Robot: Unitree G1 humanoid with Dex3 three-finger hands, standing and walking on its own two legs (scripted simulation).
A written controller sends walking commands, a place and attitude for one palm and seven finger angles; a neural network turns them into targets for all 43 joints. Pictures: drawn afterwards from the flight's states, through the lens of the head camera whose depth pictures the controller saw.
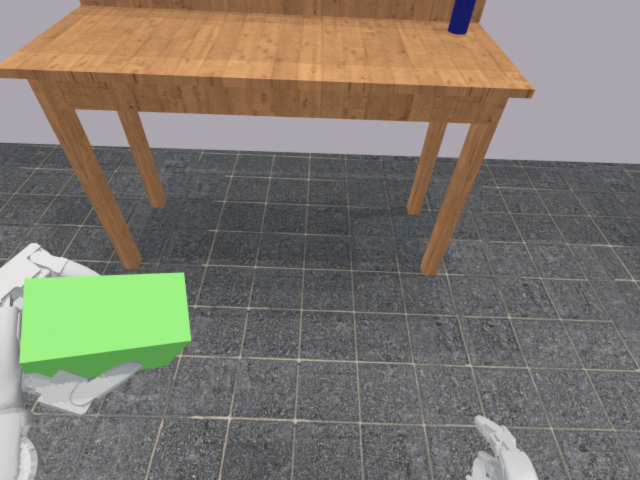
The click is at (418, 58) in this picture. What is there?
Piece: table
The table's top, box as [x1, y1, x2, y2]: [0, 5, 534, 98]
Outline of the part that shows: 0,63 0,77 530,98 534,91 534,88 478,23 469,23 467,32 465,34 458,35 450,33 447,30 449,22 81,5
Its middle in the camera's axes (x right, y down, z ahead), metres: -0.13 -0.57 +1.14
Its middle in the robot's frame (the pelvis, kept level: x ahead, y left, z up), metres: +1.24 +0.19 +0.04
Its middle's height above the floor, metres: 0.81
